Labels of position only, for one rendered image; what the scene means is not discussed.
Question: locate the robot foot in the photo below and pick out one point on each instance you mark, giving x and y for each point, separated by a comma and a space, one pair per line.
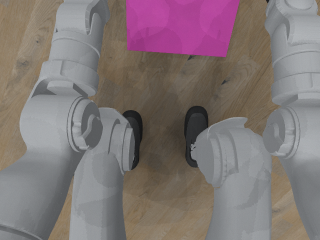
136, 123
196, 121

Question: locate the robot right upper arm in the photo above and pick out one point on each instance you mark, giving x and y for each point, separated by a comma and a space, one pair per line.
292, 134

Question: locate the robot right foot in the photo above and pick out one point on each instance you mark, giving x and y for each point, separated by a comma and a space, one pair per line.
196, 121

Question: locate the robot left forearm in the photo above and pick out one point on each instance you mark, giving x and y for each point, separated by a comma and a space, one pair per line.
71, 69

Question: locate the carton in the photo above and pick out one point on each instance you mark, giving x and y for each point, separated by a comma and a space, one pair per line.
190, 27

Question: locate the robot left upper arm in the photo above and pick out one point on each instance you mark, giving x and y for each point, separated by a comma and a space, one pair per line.
57, 131

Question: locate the robot right forearm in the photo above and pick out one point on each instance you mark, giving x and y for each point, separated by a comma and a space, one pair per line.
294, 29

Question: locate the robot left foot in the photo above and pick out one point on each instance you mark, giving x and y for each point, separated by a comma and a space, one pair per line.
136, 123

